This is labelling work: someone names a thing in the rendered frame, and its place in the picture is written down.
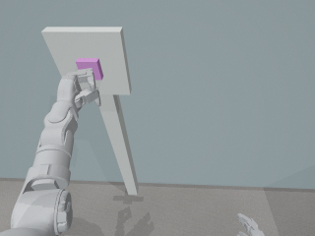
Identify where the right robot hand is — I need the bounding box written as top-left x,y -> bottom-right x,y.
237,213 -> 266,236

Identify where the panel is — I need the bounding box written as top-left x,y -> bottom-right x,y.
41,27 -> 139,196

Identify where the left robot upper arm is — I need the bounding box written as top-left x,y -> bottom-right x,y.
0,189 -> 73,236

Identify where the left robot hand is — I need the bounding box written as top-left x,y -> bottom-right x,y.
56,68 -> 101,112

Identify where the left robot forearm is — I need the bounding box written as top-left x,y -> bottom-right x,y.
10,101 -> 79,229

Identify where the button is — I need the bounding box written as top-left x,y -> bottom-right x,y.
76,58 -> 103,81

